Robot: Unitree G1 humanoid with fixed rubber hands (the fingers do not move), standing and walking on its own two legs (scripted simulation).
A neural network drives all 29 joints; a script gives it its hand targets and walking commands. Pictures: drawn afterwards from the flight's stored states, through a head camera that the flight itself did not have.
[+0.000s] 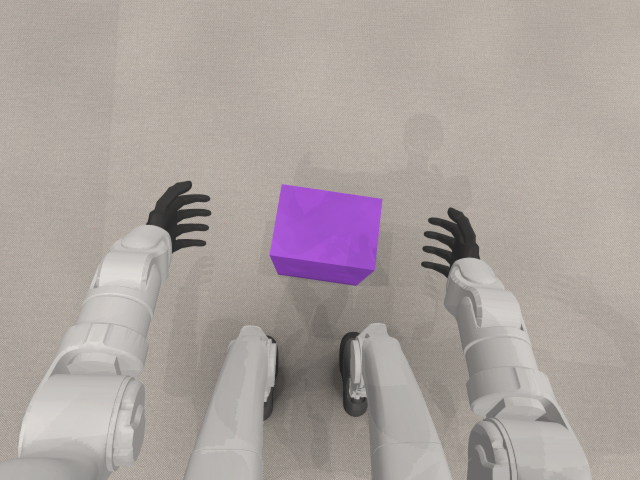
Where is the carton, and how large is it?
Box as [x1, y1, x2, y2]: [270, 184, 381, 285]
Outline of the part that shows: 281,185 270,249 270,256 278,274 356,285 374,270 381,199 284,184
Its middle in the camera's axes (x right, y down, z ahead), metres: +0.01 +0.00 +0.94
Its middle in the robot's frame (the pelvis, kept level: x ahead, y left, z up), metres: +0.48 -0.04 -0.52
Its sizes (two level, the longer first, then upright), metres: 0.215 0.154 0.278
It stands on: the floor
